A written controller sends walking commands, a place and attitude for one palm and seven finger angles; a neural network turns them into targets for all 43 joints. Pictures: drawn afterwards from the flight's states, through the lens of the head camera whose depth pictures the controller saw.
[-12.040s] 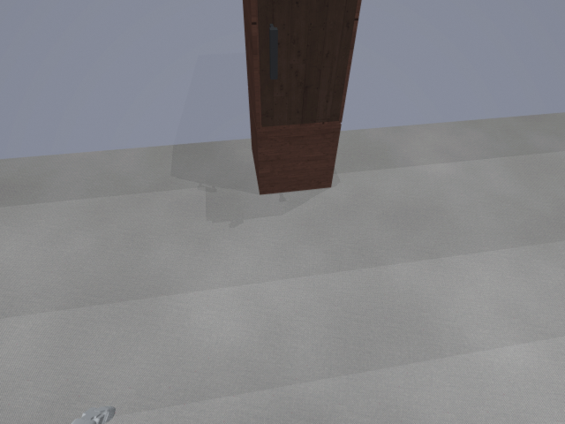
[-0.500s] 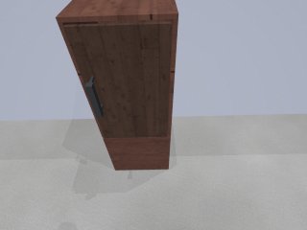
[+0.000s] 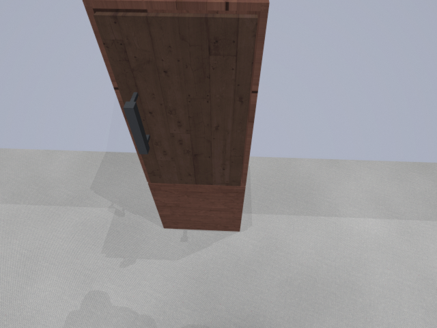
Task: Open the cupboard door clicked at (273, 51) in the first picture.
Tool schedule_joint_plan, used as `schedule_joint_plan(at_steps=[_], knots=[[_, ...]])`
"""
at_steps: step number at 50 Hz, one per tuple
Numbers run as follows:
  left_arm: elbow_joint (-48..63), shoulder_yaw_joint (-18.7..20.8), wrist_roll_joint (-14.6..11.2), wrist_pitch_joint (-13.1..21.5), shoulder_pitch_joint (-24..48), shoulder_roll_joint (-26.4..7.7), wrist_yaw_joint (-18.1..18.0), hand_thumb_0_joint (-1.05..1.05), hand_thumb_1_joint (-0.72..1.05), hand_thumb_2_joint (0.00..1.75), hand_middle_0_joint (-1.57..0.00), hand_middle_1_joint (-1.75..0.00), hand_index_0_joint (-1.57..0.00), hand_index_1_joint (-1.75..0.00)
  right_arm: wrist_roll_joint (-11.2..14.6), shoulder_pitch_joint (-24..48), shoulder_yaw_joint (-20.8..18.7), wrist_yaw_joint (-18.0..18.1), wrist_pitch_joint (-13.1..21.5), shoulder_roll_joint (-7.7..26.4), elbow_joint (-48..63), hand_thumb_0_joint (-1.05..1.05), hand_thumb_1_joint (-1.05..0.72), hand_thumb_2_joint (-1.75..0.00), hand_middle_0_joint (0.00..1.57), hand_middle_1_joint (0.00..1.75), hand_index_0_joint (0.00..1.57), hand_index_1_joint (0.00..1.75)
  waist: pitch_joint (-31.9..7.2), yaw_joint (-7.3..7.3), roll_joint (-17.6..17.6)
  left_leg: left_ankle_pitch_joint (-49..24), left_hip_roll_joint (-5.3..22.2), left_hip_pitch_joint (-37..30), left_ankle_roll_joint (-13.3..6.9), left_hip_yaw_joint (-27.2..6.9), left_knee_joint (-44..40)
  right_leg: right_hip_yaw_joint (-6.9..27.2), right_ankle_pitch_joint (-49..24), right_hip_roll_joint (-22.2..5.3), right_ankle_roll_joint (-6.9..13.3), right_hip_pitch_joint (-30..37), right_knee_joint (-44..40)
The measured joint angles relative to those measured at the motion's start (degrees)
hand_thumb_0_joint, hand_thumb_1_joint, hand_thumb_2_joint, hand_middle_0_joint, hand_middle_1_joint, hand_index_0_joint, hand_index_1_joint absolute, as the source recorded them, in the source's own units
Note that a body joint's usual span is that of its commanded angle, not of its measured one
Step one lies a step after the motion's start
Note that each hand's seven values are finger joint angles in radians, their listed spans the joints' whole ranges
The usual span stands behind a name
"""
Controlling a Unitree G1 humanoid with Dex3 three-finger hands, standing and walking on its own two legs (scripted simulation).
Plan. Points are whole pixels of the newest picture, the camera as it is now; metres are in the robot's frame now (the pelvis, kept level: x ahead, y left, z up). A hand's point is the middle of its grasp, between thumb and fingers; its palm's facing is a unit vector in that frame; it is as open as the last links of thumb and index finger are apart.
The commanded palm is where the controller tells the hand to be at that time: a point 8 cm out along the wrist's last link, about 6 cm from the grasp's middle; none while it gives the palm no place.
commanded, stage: shuffle to correct the standing spot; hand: left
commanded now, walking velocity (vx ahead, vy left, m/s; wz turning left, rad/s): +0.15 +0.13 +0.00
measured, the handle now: (139, 124) +0.61 +0.27 -0.02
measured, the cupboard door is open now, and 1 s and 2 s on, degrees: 0 0 0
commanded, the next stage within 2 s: come to a stop and stand still in 0.22 s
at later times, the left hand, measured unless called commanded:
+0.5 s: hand (137, 318) +0.16 +0.19 -0.16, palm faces +0.05 -0.97 -0.24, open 7.3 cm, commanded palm none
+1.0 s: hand out of the picture +0.07 +0.27 -0.16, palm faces +0.07 -0.96 -0.27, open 7.4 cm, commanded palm none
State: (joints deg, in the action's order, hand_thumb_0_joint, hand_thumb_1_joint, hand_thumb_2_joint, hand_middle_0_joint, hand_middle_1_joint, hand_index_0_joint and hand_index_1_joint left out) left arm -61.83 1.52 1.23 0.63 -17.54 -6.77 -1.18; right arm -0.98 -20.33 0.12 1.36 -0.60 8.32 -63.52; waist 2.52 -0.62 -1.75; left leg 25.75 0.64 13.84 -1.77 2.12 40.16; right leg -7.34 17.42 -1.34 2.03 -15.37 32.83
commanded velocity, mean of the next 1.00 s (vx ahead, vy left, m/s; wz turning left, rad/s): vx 0.00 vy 0.06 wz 0.00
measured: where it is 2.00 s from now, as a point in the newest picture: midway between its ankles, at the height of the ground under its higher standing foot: outside the picture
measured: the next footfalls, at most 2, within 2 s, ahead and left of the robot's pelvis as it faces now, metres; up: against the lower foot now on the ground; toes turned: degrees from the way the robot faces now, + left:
right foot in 0.46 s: +0.16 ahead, -0.06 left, +0.00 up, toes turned +1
left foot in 0.86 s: +0.09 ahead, +0.15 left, +0.00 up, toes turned +5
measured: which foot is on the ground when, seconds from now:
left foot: down 0.00-0.46, up 0.48-0.84, down 0.86-1.00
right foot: down 0.00-0.12, up 0.14-0.44, down 0.46-1.00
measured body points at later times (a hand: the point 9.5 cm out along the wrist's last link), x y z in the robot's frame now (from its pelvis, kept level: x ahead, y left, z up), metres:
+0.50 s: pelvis +0.08 +0.01 +0.00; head +0.11 -0.02 +0.44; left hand +0.16 +0.24 -0.14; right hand +0.05 -0.19 -0.18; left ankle +0.01 +0.12 -0.72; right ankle +0.12 -0.07 -0.73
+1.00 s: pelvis +0.06 +0.07 +0.00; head +0.05 +0.05 +0.45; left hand +0.07 +0.32 -0.14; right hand +0.15 -0.16 -0.15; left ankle +0.05 +0.15 -0.73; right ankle +0.12 -0.07 -0.73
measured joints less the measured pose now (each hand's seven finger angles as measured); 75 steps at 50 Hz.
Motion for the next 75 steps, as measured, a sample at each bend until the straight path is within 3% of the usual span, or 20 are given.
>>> schedule_joint_plan(at_steps=[3, 6, 9, 12, 14, 20, 22, 23, 27, 29, 32, 36, 41, 44, 47, 55, 68, 75], knots=[[0.88, 0.82, 0.40, 0.43, -0.62, -0.58, -0.16, 0.01, 0.91, 0.90, -0.20, -0.30, -0.20, -0.30, -0.02, 0.63, -0.67, -0.70, -0.15, 0.38, 0.77, 0.00, -0.91, -0.89, 0.20, 0.30, 0.20, 0.30, 0.23, -0.80, 1.24, 1.43, 0.32, 3.69, -0.27, 0.70, 3.45, -0.83, -0.05, -0.93, -0.41, 0.50, -0.69], [0.79, 1.18, 0.37, -0.19, -1.65, -1.50, 0.01, 0.00, 0.91, 0.90, -0.20, -0.30, -0.20, -0.30, -0.09, 0.74, -1.01, -0.80, 1.34, 0.89, 2.43, 0.00, -0.91, -0.89, 0.20, 0.30, 0.20, 0.30, 0.00, -0.76, 2.55, -4.54, 0.39, 1.93, 0.00, 1.62, -5.66, -0.65, 2.06, -2.25, -1.24, -0.30, 2.38], [-0.06, 1.43, 0.38, -1.87, -1.34, -2.13, 0.31, 0.01, 0.91, 0.90, -0.20, -0.30, -0.20, -0.30, -0.63, 0.65, -1.29, -0.24, 2.47, 0.78, 3.63, 0.00, -0.91, -0.89, 0.20, 0.30, 0.20, 0.30, -0.16, -0.32, 3.51, -5.71, -0.86, 1.38, -0.63, 2.99, -5.00, 2.10, 11.26, -2.38, -0.11, -5.26, 15.49], [-0.09, 1.52, 0.48, -1.80, 0.20, -2.32, 0.80, 0.01, 0.91, 0.90, -0.20, -0.30, -0.20, -0.30, -0.75, -0.31, -1.00, 0.19, 3.14, 0.29, 3.90, 0.00, -0.91, -0.89, 0.20, 0.30, 0.20, 0.30, -0.65, 0.65, 2.76, -6.62, -1.60, -1.21, -1.26, 2.99, -8.90, 2.68, 9.76, -1.91, 0.33, -10.80, 27.14], [0.77, 1.46, 0.39, -1.37, 1.74, -2.34, 1.06, 0.01, 0.91, 0.90, -0.20, -0.30, -0.20, -0.30, -0.76, -0.95, -0.59, 0.27, 3.37, -0.28, 3.51, 0.00, -0.91, -0.89, 0.20, 0.30, 0.20, 0.30, -0.81, 0.71, 2.30, -7.88, -2.06, -3.16, -1.30, 2.78, -12.25, 2.44, 6.93, -2.15, -0.08, -12.92, 28.77], [4.14, 0.96, 0.08, -0.20, 6.34, -1.74, 0.94, 0.01, 0.93, 0.90, -0.20, -0.30, -0.19, -0.30, -0.91, -1.40, 0.11, 0.14, 3.33, -1.36, 2.55, 0.00, -0.91, -0.89, 0.20, 0.30, 0.20, 0.30, 0.03, 0.84, 0.30, -8.10, -2.29, -6.69, -0.57, 2.37, -16.10, 1.36, 4.28, -1.57, -0.76, -10.37, 13.16], [5.11, 0.63, 0.00, 0.68, 7.07, -1.57, 0.72, 0.01, 0.93, 0.90, -0.20, -0.30, -0.19, -0.30, -0.54, -1.52, 0.14, 0.18, 3.02, -1.55, 2.40, 0.00, -0.91, -0.89, 0.20, 0.30, 0.20, 0.30, 0.27, 0.78, 0.33, -6.04, -2.50, -6.64, 0.11, 2.63, -13.74, 1.38, -2.75, -1.26, -1.08, -6.67, 4.06], [5.51, 0.44, -0.02, 1.33, 7.16, -1.65, 0.48, 0.01, 0.92, 0.90, -0.20, -0.30, -0.19, -0.30, -0.15, -1.69, 0.11, 0.18, 2.85, -1.69, 2.34, 0.00, -0.91, -0.89, 0.20, 0.30, 0.20, 0.30, 0.08, 0.62, 0.82, -4.46, -2.83, -5.93, 0.47, 2.87, -11.32, 1.81, -5.26, -1.44, -0.31, -5.28, 1.63], [5.77, -0.56, -0.07, 1.78, 8.43, -0.19, -0.35, 0.00, 0.92, 0.90, -0.20, -0.30, -0.20, -0.30, 0.74, 1.17, -1.28, 0.78, 0.62, -0.64, 2.42, 0.00, -0.91, -0.89, 0.20, 0.30, 0.20, 0.30, 1.17, 1.47, -0.92, 5.70, -1.98, 1.64, 2.05, 0.11, 6.86, 0.04, -0.36, -1.02, 2.00, -4.76, 4.17], [6.22, -0.19, -0.37, 1.67, 8.58, 0.00, -0.98, 0.00, 0.93, 0.90, -0.20, -0.30, -0.20, -0.30, 0.81, 3.35, -1.90, 0.69, -0.50, -0.25, 2.75, 0.00, -0.91, -0.89, 0.20, 0.30, 0.20, 0.30, 1.70, 1.20, -0.41, 5.97, -1.50, 5.57, 2.84, -0.55, 13.78, -0.21, -0.99, -1.18, 1.87, -3.93, 2.71], [6.84, 0.45, -0.23, 0.88, 8.59, -1.08, -1.23, -0.01, 0.94, 0.90, -0.20, -0.30, -0.20, -0.30, 0.66, 6.34, -2.63, 0.30, -1.47, 0.40, 3.90, 0.00, -0.91, -0.89, 0.20, 0.30, 0.20, 0.30, 2.00, 0.64, 0.89, 2.77, -0.42, 9.52, 3.80, -1.01, 16.92, -0.21, -2.79, -1.32, 1.97, -3.33, 0.21], [6.81, 0.97, 0.33, -0.46, 7.47, -2.68, -0.80, -0.01, 0.94, 0.90, -0.20, -0.30, -0.20, -0.30, 0.46, 9.03, -3.40, -0.16, -1.72, 1.62, 5.86, 0.00, -0.92, -0.89, 0.20, 0.30, 0.20, 0.30, 1.76, -0.23, 2.68, -0.30, 0.37, 9.97, 4.45, -0.39, 11.99, 0.58, -4.34, -1.70, 1.56, -3.67, -1.34], [6.00, 0.51, 0.40, -1.48, 4.35, -3.98, -1.28, 0.00, 0.92, 0.90, -0.20, -0.30, -0.20, -0.30, 0.57, 9.86, -3.53, -0.47, -1.34, 2.98, 8.72, 0.00, -0.92, -0.89, 0.20, 0.30, 0.20, 0.30, 0.45, -0.79, 3.11, -2.84, -0.08, 4.50, 4.16, 0.72, -0.08, 1.38, -4.75, -1.71, 0.16, -4.73, -0.27], [5.14, -0.37, -0.07, -2.54, 2.34, -4.13, -1.41, 0.00, 0.92, 0.90, -0.20, -0.30, -0.20, -0.30, 0.41, 8.63, -3.67, -0.29, -0.54, 4.12, 10.99, 0.00, -0.92, -0.90, 0.20, 0.30, 0.20, 0.30, -1.24, 0.14, 1.34, -6.50, -0.87, 1.16, 1.58, 1.29, -5.78, 1.38, -3.07, -2.25, -1.27, -5.55, 3.08], [4.64, -0.56, -0.09, -3.32, 1.11, -4.34, -1.08, 0.00, 0.91, 0.90, -0.20, -0.30, -0.20, -0.30, -0.04, 7.25, -2.61, -0.35, -0.84, 3.92, 11.85, 0.00, -0.91, -0.90, 0.20, 0.30, 0.20, 0.30, -2.16, -0.59, 0.53, -6.57, -1.69, -0.10, -0.98, 2.41, -5.61, 3.49, -1.44, -2.11, -1.47, -4.24, 2.66], [4.52, -1.38, 0.17, -2.49, -0.30, -4.11, 0.03, 0.01, 0.91, 0.90, -0.20, -0.30, -0.20, -0.30, 0.06, 6.17, -1.18, -0.46, -0.54, 3.16, 11.36, -0.01, -0.94, -0.89, 0.20, 0.30, 0.20, 0.30, -1.42, -0.66, -1.16, -9.59, -3.94, -1.84, -2.63, 3.66, -10.61, 7.60, -6.19, -2.18, -2.14, -3.18, -1.67], [1.29, -2.46, -0.36, -1.05, -0.36, -1.81, 0.08, 0.01, 0.91, 0.90, -0.20, -0.30, -0.20, -0.30, 0.25, 3.52, -0.04, -0.43, 0.59, 3.21, 5.42, 0.00, -0.92, -0.89, 0.20, 0.30, 0.20, 0.30, -0.72, 0.10, -0.81, -10.73, -4.21, -4.15, -2.26, 3.51, -15.57, 8.65, -6.71, -1.68, -3.72, -1.76, -4.82], [-0.03, -2.50, -0.60, -0.46, 2.14, -1.68, -0.44, 0.01, 0.93, 0.90, -0.20, -0.30, -0.20, -0.30, 0.43, 3.46, 0.49, 0.05, 1.53, 2.10, 2.62, 0.00, -0.91, -0.89, 0.20, 0.30, 0.20, 0.30, -0.33, 0.68, -0.07, -9.74, -3.24, -6.01, -1.24, 2.98, -16.21, 8.04, -5.32, -0.75, -3.04, -0.10, -4.95]])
